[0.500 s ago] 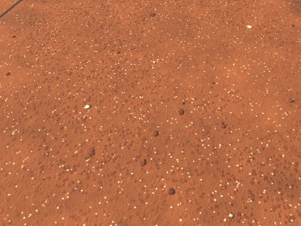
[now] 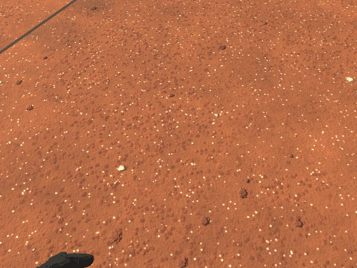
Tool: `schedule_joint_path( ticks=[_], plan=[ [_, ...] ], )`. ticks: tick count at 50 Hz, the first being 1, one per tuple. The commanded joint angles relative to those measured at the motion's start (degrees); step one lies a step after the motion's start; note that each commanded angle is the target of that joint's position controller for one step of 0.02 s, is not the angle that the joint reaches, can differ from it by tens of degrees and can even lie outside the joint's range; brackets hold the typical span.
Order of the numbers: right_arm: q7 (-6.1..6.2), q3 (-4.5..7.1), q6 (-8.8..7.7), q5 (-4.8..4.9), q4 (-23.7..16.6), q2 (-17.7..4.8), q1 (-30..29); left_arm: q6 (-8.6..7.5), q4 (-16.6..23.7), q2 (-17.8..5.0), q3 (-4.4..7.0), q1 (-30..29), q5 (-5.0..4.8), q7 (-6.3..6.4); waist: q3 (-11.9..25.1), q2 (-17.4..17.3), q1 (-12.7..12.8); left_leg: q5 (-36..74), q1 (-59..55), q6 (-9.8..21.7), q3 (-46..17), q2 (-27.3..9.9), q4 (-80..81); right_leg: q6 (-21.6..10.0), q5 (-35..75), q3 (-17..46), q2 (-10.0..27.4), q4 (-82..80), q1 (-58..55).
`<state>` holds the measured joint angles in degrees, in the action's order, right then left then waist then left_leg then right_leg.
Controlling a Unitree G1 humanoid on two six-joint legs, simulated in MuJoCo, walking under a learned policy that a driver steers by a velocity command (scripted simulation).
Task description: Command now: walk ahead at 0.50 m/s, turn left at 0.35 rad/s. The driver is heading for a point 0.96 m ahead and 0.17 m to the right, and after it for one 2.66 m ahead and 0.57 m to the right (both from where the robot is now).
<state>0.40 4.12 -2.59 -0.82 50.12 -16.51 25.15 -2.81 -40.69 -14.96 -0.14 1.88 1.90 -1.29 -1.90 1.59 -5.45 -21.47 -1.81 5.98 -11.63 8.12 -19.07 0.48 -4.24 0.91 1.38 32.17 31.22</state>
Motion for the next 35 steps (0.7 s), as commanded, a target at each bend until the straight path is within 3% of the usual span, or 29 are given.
schedule_joint_path(
  ticks=[1, 2, 3, 4, 5, 6, 8, 11, 16, 21, 23, 25, 26, 27, 28, 29, 30, 32, 35],
  plan=[
    [0.1, 1.68, -1.29, 0.02, -2.54, -9.02, -1.98, -1.95, -0.41, -8.56, 3.0, 12.04, 0.12, 1.12, 6.46, -3.98, 9.11, 48.68, 4.44, 1.94, -4.82, -12.22, -15.04, -3.86, -1.9, -1.41, -2.36, -6.37, -21.27],
    [-0.37, 0.78, -1.74, 0.37, -3.56, -6.31, -1.59, -2.49, -1.32, -11.73, 3.83, 20.45, 1.1, 2.01, 13.32, 0.3, 12.38, 36.69, 11.11, 0.76, -1.95, -9.21, -29.0, -6.63, -9.7, 8.5, 7.21, -7.49, -33.69],
    [-0.59, -0.08, -1.65, 2.2, -4.15, -1.71, 6.59, -1.83, -2.16, -17.81, 5.63, 23.96, 1.75, 2.18, 20.15, 14.54, 9.44, 1.26, 28.36, -1.99, 4.78, 0.79, -47.51, -14.86, -14.4, 35.62, 21.87, -11.93, -47.93],
    [-0.2, 0.14, -1.34, -0.04, -2.83, -5.68, 5.56, -1.05, -2.69, -13.98, 5.28, 21.16, 0.07, 1.54, 15.8, 9.05, 8.16, -7.08, 35.2, -1.41, 3.48, -1.44, -52.76, -15.62, -19.4, 43.75, 21.73, -16.15, -43.46],
    [-0.48, 0.31, -1.19, -0.63, -3.35, -6.24, 0.49, -0.95, -1.87, -9.79, 4.45, 16.57, -0.61, 1.2, 7.52, 2.57, 7.38, -2.23, 36.44, -1.45, 3.1, -3.96, -53.49, -15.17, -19.66, 35.36, 19.18, -16.64, -35.8],
    [-0.88, -0.08, -1.34, -0.98, -4.41, -5.62, -3.63, -1.11, -2.1, -7.24, 3.85, 14.17, -0.57, 0.86, 3.9, -0.51, 7.03, 0.91, 36.1, -1.62, 4.12, -5.85, -50.94, -14.27, -14.01, 28.56, 16.2, -17.52, -30.54],
    [-1.64, -0.38, -0.73, -2.0, -5.55, -4.77, -5.72, -1.54, -3.76, -5.63, 3.25, 14.1, -0.9, 0.83, 1.62, 2.88, 5.0, 2.51, 34.01, -2.63, 6.83, -9.04, -45.71, -12.63, -2.65, 20.42, 11.13, -18.91, -25.39],
    [-2.09, -1.22, -0.09, -2.34, -6.0, -3.01, -6.65, -2.31, -6.08, -6.43, 3.57, 17.53, -1.68, 0.48, 2.67, 3.95, 4.3, 2.89, 32.98, -4.8, 9.48, -9.82, -40.9, -13.97, 8.7, 16.53, 8.9, -19.55, -24.56],
    [-2.28, -2.9, -0.13, -1.66, -10.12, -1.21, -19.16, -1.57, -8.11, -7.67, 4.47, 21.24, -1.85, 0.83, -0.74, 3.63, 6.73, 11.56, 33.41, -7.73, 11.9, -10.78, -24.75, -13.81, 4.16, 13.91, 6.52, -22.7, -20.72],
    [-1.65, -3.14, -0.81, -0.58, -12.42, -2.14, -25.47, -1.15, -8.83, -9.05, 5.35, 24.24, -1.38, 0.66, 0.36, 3.41, 8.67, 15.32, 27.91, -7.82, 12.01, -8.71, -15.99, -12.06, 8.81, 15.6, 6.94, -18.13, -22.12],
    [-1.24, -2.75, -1.33, -0.48, -12.33, -3.11, -23.45, -0.88, -8.37, -9.78, 5.77, 23.16, -1.21, 0.92, 0.89, 3.63, 7.12, 12.95, 22.79, -7.01, 11.22, -8.07, -12.44, -10.76, 8.31, 17.8, 7.44, -14.99, -21.73],
    [-0.35, -1.74, -2.37, -0.96, -9.69, -5.12, -14.82, -0.87, -7.78, -9.5, 5.87, 21.67, -1.49, 0.99, 3.94, 0.69, 3.01, 12.17, 9.01, -5.21, 10.62, -7.9, -6.03, -8.52, 8.11, 16.94, 4.03, -5.61, -17.85],
    [0.51, -0.58, -3.09, -2.13, -8.9, -9.11, -7.11, -1.32, -6.31, -6.83, 5.21, 20.62, -2.07, 0.74, 9.68, -5.58, -0.54, 4.35, -1.31, -2.52, 0.8, -17.72, -2.53, -6.78, 1.97, 12.84, -0.07, 8.01, -12.84],
    [1.17, 0.48, -2.52, -2.93, -8.97, -13.95, -3.05, -1.4, -4.22, -1.51, 4.06, 22.85, -3.14, 0.86, 14.24, -15.66, -0.44, -5.26, -12.39, 1.12, -17.89, -31.4, 2.96, -4.93, -22.57, 4.53, -7.35, 22.8, 0.97],
    [1.15, 1.0, -1.4, -1.89, -8.28, -13.49, -4.16, -0.47, -4.28, -5.3, 4.72, 25.63, -1.88, 1.19, 13.41, -16.44, 2.13, -12.12, -8.43, 5.28, -29.06, -34.61, 5.51, -5.31, -27.14, 2.88, -5.48, 31.06, 7.17],
    [0.75, -0.29, -1.23, -1.44, -9.34, -7.51, -7.81, 0.33, -5.56, -6.9, 5.17, 23.42, -0.94, 1.05, 6.7, -8.03, 3.21, -13.75, -2.71, 4.8, -22.71, -31.38, 6.06, -5.65, -22.56, 4.38, -1.99, 34.05, 8.0],
    [0.42, -1.02, -1.55, -1.02, -9.4, -4.46, -10.35, 0.5, -5.52, -5.75, 5.06, 20.73, -0.72, 0.36, 2.27, -5.67, 3.83, -6.14, 2.52, 3.77, -14.15, -27.97, 7.2, -5.07, -18.48, 4.07, -0.49, 33.14, 7.24],
    [0.48, -1.52, -2.35, -1.02, -8.65, -2.66, -10.88, 1.47, -5.27, -4.74, 5.12, 19.12, 0.01, -0.53, 0.47, -8.15, 5.19, 7.59, 6.44, 1.85, -3.24, -23.96, 8.66, -3.8, -14.92, 3.0, 1.54, 31.26, 4.98],
    [0.23, -1.05, -3.62, -0.29, -6.88, -3.32, -8.21, 2.56, -3.76, -3.68, 4.91, 16.01, 0.14, -1.45, 1.47, -7.45, 5.71, 21.33, 5.65, 2.16, 4.08, -23.13, 9.01, -2.69, -10.63, 2.13, 1.79, 31.91, 6.3]
  ],
)
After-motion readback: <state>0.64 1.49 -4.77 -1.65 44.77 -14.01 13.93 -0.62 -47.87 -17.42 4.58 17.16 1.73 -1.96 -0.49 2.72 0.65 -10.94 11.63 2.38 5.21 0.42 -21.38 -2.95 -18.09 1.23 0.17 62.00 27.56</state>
